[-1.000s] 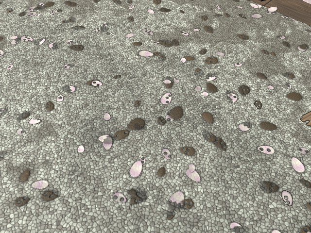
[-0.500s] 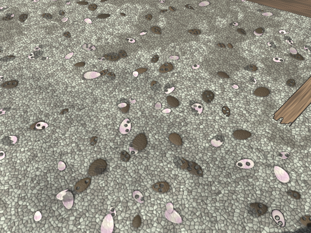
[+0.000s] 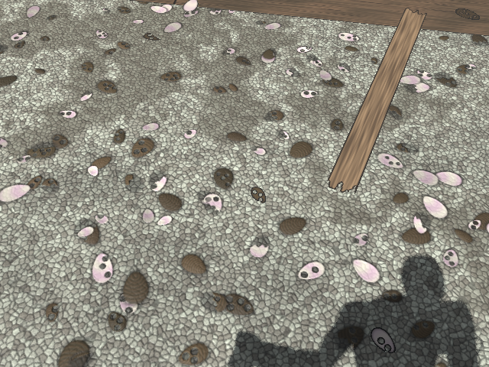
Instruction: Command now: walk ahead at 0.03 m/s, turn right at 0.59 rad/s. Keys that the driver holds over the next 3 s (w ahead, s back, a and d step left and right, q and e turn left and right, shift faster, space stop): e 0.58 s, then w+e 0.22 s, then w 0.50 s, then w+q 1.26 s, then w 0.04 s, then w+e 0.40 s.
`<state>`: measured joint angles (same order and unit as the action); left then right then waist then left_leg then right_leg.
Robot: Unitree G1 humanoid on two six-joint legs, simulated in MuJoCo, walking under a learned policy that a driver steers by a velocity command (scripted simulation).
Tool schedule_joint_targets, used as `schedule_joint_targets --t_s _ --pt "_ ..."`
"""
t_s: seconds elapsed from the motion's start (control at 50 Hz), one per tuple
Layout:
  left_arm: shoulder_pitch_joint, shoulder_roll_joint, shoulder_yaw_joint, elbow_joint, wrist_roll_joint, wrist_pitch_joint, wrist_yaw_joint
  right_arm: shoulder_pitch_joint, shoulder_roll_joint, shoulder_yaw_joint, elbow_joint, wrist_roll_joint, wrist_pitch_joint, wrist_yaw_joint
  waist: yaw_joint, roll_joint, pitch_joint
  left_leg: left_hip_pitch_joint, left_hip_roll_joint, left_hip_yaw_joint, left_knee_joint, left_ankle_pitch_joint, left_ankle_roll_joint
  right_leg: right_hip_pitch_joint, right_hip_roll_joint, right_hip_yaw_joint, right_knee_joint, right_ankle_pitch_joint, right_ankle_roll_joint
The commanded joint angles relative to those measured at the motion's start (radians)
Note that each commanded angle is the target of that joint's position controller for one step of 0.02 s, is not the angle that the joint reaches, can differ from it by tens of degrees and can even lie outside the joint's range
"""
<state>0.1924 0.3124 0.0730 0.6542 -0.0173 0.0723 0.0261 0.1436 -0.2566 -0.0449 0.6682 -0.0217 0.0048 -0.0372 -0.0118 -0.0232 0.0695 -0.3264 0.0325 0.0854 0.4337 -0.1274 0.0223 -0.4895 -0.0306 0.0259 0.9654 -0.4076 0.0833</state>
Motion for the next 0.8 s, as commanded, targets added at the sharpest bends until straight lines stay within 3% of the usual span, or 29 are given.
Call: schedule_joint_targets --t_s 0.02,0.08,0.12,0.14,0.16,0.18,0.2,0.22,0.24,0.28,0.32,0.38,0.5,0.54,0.58,0.6,0.62,0.64,0.66,0.68,0.72,0.8 --pt "0.011 0.071 0.018 -0.081 0.002 -0.01 -0.014 -0.035 -0.189 -0.06 -0.055 0.01 -0.005 0.002 -0.006 0.192 -0.182 0.148 0.265 -0.163 -0.142 0.156 0.214 0.083 -0.016 -0.035 -0.111 0.028 -0.023" --pt "0.033 0.079 0.026 -0.084 0.002 -0.007 -0.029 -0.045 -0.203 -0.067 -0.038 0.029 -0.001 0.009 0.015 0.188 -0.175 0.15 0.28 -0.136 -0.097 0.135 0.184 0.16 -0.003 -0.069 -0.277 0.081 -0.067" --pt "0.105 0.092 0.04 -0.056 0.006 -0.008 -0.032 -0.021 -0.18 -0.065 -0.013 0.044 0.005 0.009 0.045 0.144 -0.171 0.074 0.237 -0.067 0.012 0.035 0.098 0.308 0.035 -0.079 -0.47 0.209 -0.125" --pt "0.134 0.158 0.06 -0.057 0.007 -0.01 -0.021 0.019 -0.132 -0.056 0.001 0.031 0.008 0.015 0.034 -0.033 -0.14 -0.078 0.155 0.031 0.207 -0.138 -0.001 0.409 -0.075 0.114 -0.592 0.363 -0.189" --pt "0.107 0.281 0.083 -0.095 0.015 -0.014 -0.007 -0.015 -0.1 -0.041 -0.062 -0.01 0.006 0.016 0.013 -0.318 -0.096 -0.366 -0.015 0.068 0.462 -0.51 -0.101 0.446 -0.329 0.494 -0.638 0.564 -0.373" --pt "0.118 0.241 0.072 -0.103 0.053 -0.038 -0.013 -0.124 -0.142 -0.057 -0.079 -0.003 -0.001 0.006 0.094 -0.205 -0.136 -0.371 -0.03 -0.109 0.653 -0.537 -0.092 0.371 -0.343 0.513 -0.664 0.522 -0.444" --pt "0.072 0.213 0.059 -0.098 0.055 -0.057 -0.013 -0.116 -0.153 -0.063 -0.072 0.017 0.0 0.004 0.055 -0.158 -0.122 -0.375 -0.014 -0.145 0.703 -0.446 -0.074 0.35 -0.291 0.423 -0.663 0.468 -0.398" --pt "0.009 0.185 0.054 -0.103 0.033 -0.066 -0.01 -0.078 -0.156 -0.07 -0.046 0.018 0.004 -0.002 0.02 -0.112 -0.109 -0.374 -0.003 -0.154 0.696 -0.356 -0.07 0.346 -0.232 0.355 -0.648 0.43 -0.337" --pt "-0.025 0.152 0.043 -0.108 0.013 -0.066 -0.006 -0.06 -0.164 -0.075 -0.031 0.008 0.007 -0.009 0.011 -0.108 -0.117 -0.373 0.001 -0.157 0.69 -0.303 -0.077 0.354 -0.208 0.325 -0.637 0.452 -0.306" --pt "-0.033 0.13 0.029 -0.112 0.012 -0.06 0.004 -0.041 -0.151 -0.075 -0.024 0.007 0.003 -0.005 -0.003 -0.113 -0.148 -0.308 -0.024 -0.146 0.73 -0.238 -0.097 0.333 -0.171 0.288 -0.618 0.566 -0.304" --pt "-0.013 0.132 0.03 -0.107 0.015 -0.056 0.011 -0.047 -0.133 -0.068 -0.025 0.018 0.0 0.0 0.004 -0.103 -0.163 -0.299 -0.036 -0.146 0.664 -0.207 -0.107 0.37 -0.155 0.283 -0.604 0.591 -0.307" --pt "0.011 0.155 0.04 -0.101 0.009 -0.048 0.019 -0.092 -0.11 -0.057 -0.037 0.022 -0.004 0.006 0.029 -0.113 -0.158 -0.277 -0.046 -0.157 0.484 -0.198 -0.117 0.408 -0.146 0.322 -0.584 0.543 -0.304" --pt "-0.017 0.176 0.051 -0.114 0.008 -0.033 0.005 -0.089 -0.124 -0.058 -0.039 0.033 -0.02 0.027 0.04 -0.14 -0.152 -0.119 -0.079 -0.172 0.275 -0.258 -0.101 0.348 -0.14 0.455 -0.558 0.529 -0.317" --pt "-0.034 0.174 0.052 -0.117 0.0 -0.029 0.001 -0.07 -0.128 -0.061 -0.037 0.036 -0.028 0.035 0.031 -0.144 -0.16 -0.072 -0.085 -0.175 0.186 -0.249 -0.089 0.36 -0.128 0.498 -0.536 0.568 -0.308" --pt "-0.074 0.165 0.049 -0.124 -0.016 -0.024 0.005 -0.013 -0.128 -0.066 -0.019 0.033 -0.037 0.041 -0.012 -0.133 -0.168 0.048 -0.083 -0.157 -0.025 -0.098 -0.066 0.33 -0.083 0.498 -0.495 0.526 -0.262" --pt "-0.064 0.141 0.042 -0.126 -0.017 -0.024 0.009 0.029 -0.153 -0.075 -0.007 0.026 -0.039 0.038 -0.021 -0.094 -0.198 0.183 -0.019 -0.186 -0.095 -0.002 -0.037 0.246 -0.039 0.466 -0.459 0.325 -0.217" --pt "-0.004 0.071 0.023 -0.118 0.001 -0.025 0.006 0.056 -0.206 -0.084 -0.013 0.011 -0.032 0.032 0.005 0.118 -0.233 0.331 0.193 -0.384 -0.131 -0.027 0.046 0.084 0.074 0.32 -0.252 -0.067 -0.156" --pt "-0.011 0.119 0.04 -0.144 -0.009 -0.036 0.009 0.065 -0.261 -0.096 -0.004 -0.013 -0.031 0.037 0.011 0.309 -0.135 0.281 0.331 -0.636 -0.197 -0.149 0.199 -0.152 0.177 0.171 -0.088 -0.227 -0.113" --pt "-0.013 0.182 0.057 -0.132 0.005 -0.047 0.009 0.031 -0.211 -0.084 -0.024 -0.004 -0.042 0.034 0.008 0.232 -0.091 0.251 0.354 -0.634 -0.222 -0.322 0.235 -0.2 0.08 0.172 0.062 -0.153 -0.089" --pt "-0.015 0.196 0.065 -0.117 0.003 -0.049 0.003 -0.001 -0.17 -0.072 -0.03 0.009 -0.046 0.025 0.016 0.2 -0.062 0.236 0.299 -0.552 -0.232 -0.403 0.193 -0.223 0.059 0.15 0.105 -0.073 -0.078" --pt "-0.008 0.156 0.059 -0.098 0.008 -0.047 -0.004 -0.002 -0.15 -0.063 -0.03 0.03 -0.05 0.007 0.003 0.178 -0.042 0.279 0.239 -0.445 -0.236 -0.386 0.144 -0.284 0.037 0.119 0.173 0.028 -0.042" --pt "-0.082 0.088 0.033 -0.128 -0.005 -0.07 -0.025 0.099 -0.161 -0.062 -0.01 0.017 -0.063 0.0 -0.058 0.158 -0.031 0.31 0.222 -0.306 -0.28 -0.296 0.147 -0.321 -0.003 0.048 0.129 0.136 -0.018"
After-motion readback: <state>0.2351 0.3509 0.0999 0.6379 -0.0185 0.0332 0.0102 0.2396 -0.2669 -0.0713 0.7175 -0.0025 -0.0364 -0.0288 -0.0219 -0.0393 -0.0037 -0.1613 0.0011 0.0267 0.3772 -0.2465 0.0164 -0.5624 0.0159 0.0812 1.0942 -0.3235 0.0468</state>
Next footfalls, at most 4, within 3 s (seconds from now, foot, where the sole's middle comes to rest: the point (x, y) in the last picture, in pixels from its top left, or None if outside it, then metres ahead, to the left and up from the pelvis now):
0.14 right None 0.04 -0.13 -0.78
0.60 left None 0.11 0.08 -0.77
1.06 right None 0.10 -0.26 -0.77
1.58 left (355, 339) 0.51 -0.29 -0.77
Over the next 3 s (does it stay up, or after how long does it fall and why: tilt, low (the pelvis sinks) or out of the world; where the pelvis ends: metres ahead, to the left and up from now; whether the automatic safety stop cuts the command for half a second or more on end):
stays up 1.05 -0.41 0.00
